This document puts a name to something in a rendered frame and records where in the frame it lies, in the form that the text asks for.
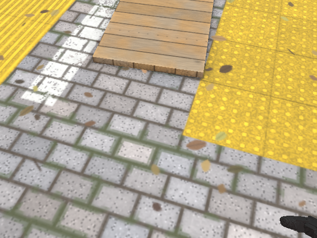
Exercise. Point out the robot right hand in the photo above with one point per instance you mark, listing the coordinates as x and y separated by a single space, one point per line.
301 224

